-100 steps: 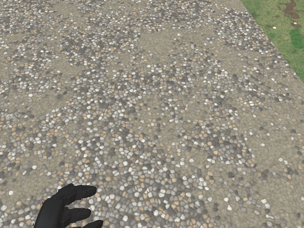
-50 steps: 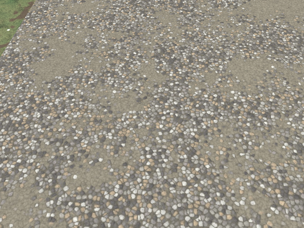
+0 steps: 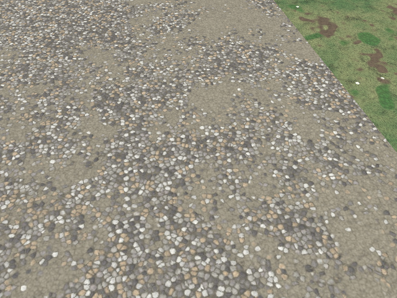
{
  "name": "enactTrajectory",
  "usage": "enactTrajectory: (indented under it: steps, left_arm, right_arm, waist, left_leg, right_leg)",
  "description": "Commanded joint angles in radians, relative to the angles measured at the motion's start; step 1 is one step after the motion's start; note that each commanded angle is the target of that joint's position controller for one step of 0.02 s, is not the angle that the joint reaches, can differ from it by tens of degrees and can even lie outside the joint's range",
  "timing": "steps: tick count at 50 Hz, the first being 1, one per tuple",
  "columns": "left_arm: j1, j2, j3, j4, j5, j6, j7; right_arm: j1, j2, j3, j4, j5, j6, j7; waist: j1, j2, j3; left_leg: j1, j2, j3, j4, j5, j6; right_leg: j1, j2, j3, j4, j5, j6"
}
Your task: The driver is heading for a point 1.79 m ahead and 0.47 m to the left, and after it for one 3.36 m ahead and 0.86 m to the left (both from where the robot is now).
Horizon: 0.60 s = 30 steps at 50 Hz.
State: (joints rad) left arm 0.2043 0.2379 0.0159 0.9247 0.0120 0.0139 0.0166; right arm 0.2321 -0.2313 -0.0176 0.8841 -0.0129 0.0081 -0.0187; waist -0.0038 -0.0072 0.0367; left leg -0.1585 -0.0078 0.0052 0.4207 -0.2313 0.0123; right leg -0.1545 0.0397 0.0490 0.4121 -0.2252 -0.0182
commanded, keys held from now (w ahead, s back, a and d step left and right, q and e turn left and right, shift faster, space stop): shift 0.22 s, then w+shift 0.32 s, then w+q+shift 0.40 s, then q+shift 0.06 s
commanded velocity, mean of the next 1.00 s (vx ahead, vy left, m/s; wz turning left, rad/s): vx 0.54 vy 0.00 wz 0.25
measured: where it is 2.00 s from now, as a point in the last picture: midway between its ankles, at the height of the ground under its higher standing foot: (160, 264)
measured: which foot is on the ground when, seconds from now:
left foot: down 0.00-0.50, up 0.52-0.96, down 0.98-1.00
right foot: down 0.00-0.98, up 1.00-1.00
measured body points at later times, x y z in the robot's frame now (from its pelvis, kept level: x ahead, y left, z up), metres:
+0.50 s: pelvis +0.04 -0.02 +0.00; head +0.04 -0.04 +0.45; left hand +0.10 +0.25 -0.13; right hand +0.05 -0.29 -0.16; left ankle +0.00 +0.11 -0.74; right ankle +0.03 -0.12 -0.74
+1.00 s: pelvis +0.33 +0.02 -0.05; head +0.37 +0.02 +0.40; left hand +0.18 +0.23 -0.18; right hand +0.58 -0.16 -0.16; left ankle +0.43 +0.06 -0.75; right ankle +0.07 -0.13 -0.67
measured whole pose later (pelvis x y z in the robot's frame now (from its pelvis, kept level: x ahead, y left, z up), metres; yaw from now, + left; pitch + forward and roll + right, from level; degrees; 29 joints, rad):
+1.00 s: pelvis +0.33 +0.02 -0.05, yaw +18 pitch +1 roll +1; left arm 0.50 0.19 0.03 1.05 0.04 -0.08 0.03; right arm 0.04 -0.25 -0.05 0.81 -0.02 -0.04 0.05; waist 0.00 0.02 0.05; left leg -0.51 -0.11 0.18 0.68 -0.21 0.23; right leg 0.12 -0.06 -0.24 0.83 -0.41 0.03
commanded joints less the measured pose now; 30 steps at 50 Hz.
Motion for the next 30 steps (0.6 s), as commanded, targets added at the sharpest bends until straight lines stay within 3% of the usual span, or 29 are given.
enactTrajectory:
  steps: [1,11,12,13,14,15,16,17,19,22,23,24,25,26,27,28,29,30]
  left_arm:
    - [0.002,0.094,0.02,-0.004,-0.001,-0.011,0.006]
    - [0.048,0.081,0.01,0.114,-0.001,-0.011,0.015]
    - [0.075,0.087,0.014,0.124,0.0,-0.008,0.015]
    - [0.073,0.11,0.023,0.116,0.008,-0.002,0.01]
    - [0.029,0.121,0.028,0.092,0.019,0.002,0.001]
    - [-0.043,0.072,0.017,0.05,0.02,-0.002,-0.01]
    - [-0.089,0.04,0.009,0.021,0.022,-0.011,-0.019]
    - [-0.106,0.072,0.019,0.009,0.023,-0.022,-0.025]
    - [-0.041,0.075,0.026,0.017,0.018,-0.048,-0.043]
    - [0.074,0.056,0.032,0.042,0.003,-0.061,-0.044]
    - [0.159,0.042,0.033,0.071,0.002,-0.06,-0.036]
    - [0.252,0.047,0.039,0.109,0.003,-0.063,-0.025]
    - [0.364,0.08,0.048,0.14,0.013,-0.078,-0.014]
    - [0.41,0.154,0.055,0.125,0.032,-0.092,-0.009]
    - [0.326,0.182,0.06,0.114,0.033,-0.088,-0.006]
    - [0.216,0.174,0.063,0.073,0.028,-0.095,-0.007]
    - [0.161,0.15,0.059,0.049,0.019,-0.11,-0.013]
    - [0.139,0.137,0.055,0.037,0.013,-0.122,-0.013]
  right_arm:
    - [0.015,-0.111,-0.023,-0.006,0.0,-0.01,-0.006]
    - [0.021,-0.092,-0.012,0.099,0.002,-0.012,-0.011]
    - [0.052,-0.113,-0.022,0.112,0.001,-0.008,-0.009]
    - [0.068,-0.149,-0.035,0.113,-0.002,0.001,-0.005]
    - [0.104,-0.171,-0.044,0.116,-0.005,0.008,0.001]
    - [0.134,-0.177,-0.05,0.125,-0.001,0.009,0.004]
    - [0.119,-0.172,-0.057,0.127,0.0,0.003,0.003]
    - [0.117,-0.155,-0.057,0.123,-0.007,-0.009,0.006]
    - [0.028,-0.166,-0.064,0.093,-0.005,-0.038,0.011]
    - [-0.069,-0.175,-0.073,0.07,0.01,-0.054,0.015]
    - [-0.094,-0.17,-0.076,0.065,0.013,-0.05,0.015]
    - [-0.114,-0.155,-0.076,0.056,0.005,-0.047,0.016]
    - [-0.149,-0.09,-0.059,0.03,-0.007,-0.052,0.021]
    - [-0.194,0.017,-0.03,-0.029,-0.009,-0.065,0.027]
    - [-0.175,-0.003,-0.03,-0.054,-0.013,-0.073,0.039]
    - [-0.174,-0.05,-0.039,-0.049,-0.006,-0.078,0.05]
    - [-0.145,-0.081,-0.047,-0.028,-0.007,-0.082,0.061]
    - [-0.108,-0.089,-0.053,-0.009,-0.012,-0.077,0.068]
  waist:
    - [-0.004,0.023,-0.001]
    - [0.001,0.011,0.012]
    - [-0.003,0.028,-0.036]
    - [-0.012,0.056,-0.012]
    - [-0.037,0.083,0.058]
    - [-0.058,0.157,0.109]
    - [-0.056,0.204,0.14]
    - [-0.053,0.157,0.112]
    - [0.013,0.1,0.035]
    - [0.084,0.151,0.028]
    - [0.123,0.119,0.046]
    - [0.156,0.044,0.055]
    - [0.197,-0.126,0.028]
    - [0.191,-0.301,-0.001]
    - [0.117,-0.206,0.039]
    - [0.061,-0.105,0.083]
    - [0.035,-0.038,0.054]
    - [0.012,-0.04,0.026]
  left_leg:
    - [0.002,0.1,-0.11,-0.095,0.075,0.031]
    - [-0.002,0.096,-0.114,-0.116,0.056,0.04]
    - [0.015,0.073,-0.111,-0.113,-0.179,0.056]
    - [-0.01,0.074,-0.148,-0.124,-0.463,0.088]
    - [-0.028,0.124,-0.238,-0.175,-0.663,0.128]
    - [-0.011,0.216,-0.366,-0.257,-0.726,0.176]
    - [-0.031,0.312,-0.459,-0.336,-0.665,0.214]
    - [-0.036,0.341,-0.485,-0.37,-0.565,0.225]
    - [-0.032,0.298,-0.376,-0.347,-0.403,0.195]
    - [-0.208,0.189,-0.189,-0.293,-0.359,0.157]
    - [-0.297,0.171,-0.154,-0.222,-0.408,0.16]
    - [-0.408,0.134,-0.124,-0.093,-0.437,0.155]
    - [-0.566,0.058,-0.039,0.208,-0.372,0.129]
    - [-0.729,-0.041,0.007,0.558,-0.298,0.099]
    - [-0.823,-0.007,-0.112,0.67,-0.17,0.119]
    - [-0.847,0.046,-0.142,0.729,-0.055,0.116]
    - [-0.795,0.064,-0.154,0.719,0.023,0.099]
    - [-0.737,0.068,-0.14,0.701,0.058,0.077]
  right_leg:
    - [-0.029,-0.088,0.09,-0.08,0.089,-0.021]
    - [-0.022,-0.095,0.084,-0.094,0.093,-0.014]
    - [-0.023,-0.057,0.053,-0.055,-0.112,-0.028]
    - [-0.098,-0.024,0.034,-0.002,-0.365,-0.047]
    - [-0.233,-0.017,0.035,0.059,-0.49,-0.058]
    - [-0.321,-0.006,-0.032,0.168,-0.38,-0.046]
    - [-0.35,-0.026,-0.096,0.305,-0.184,-0.03]
    - [-0.374,-0.06,-0.064,0.405,-0.175,-0.025]
    - [-0.322,-0.085,-0.054,0.399,-0.148,-0.031]
    - [-0.031,-0.037,-0.145,0.17,-0.153,-0.046]
    - [0.091,-0.02,-0.196,0.059,-0.068,-0.047]
    - [0.224,0.01,-0.216,0.0,-0.079,-0.043]
    - [0.376,-0.114,-0.019,-0.085,-0.226,-0.057]
    - [0.391,-0.377,0.442,-0.248,-0.556,-0.105]
    - [0.271,-0.474,0.676,-0.344,-0.741,-0.192]
    - [0.224,-0.463,0.593,-0.328,-0.686,-0.188]
    - [0.205,-0.398,0.447,-0.311,-0.546,-0.151]
    - [0.188,-0.351,0.332,-0.325,-0.445,-0.118]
